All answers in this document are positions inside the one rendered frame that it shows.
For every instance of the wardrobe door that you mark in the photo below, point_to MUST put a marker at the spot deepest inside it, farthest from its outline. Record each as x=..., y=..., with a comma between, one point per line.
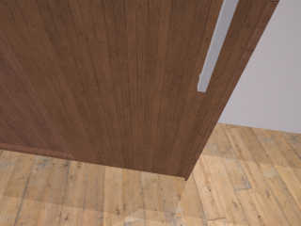
x=119, y=78
x=24, y=120

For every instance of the handle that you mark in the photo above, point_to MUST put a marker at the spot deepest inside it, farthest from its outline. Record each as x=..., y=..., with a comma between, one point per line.
x=221, y=29

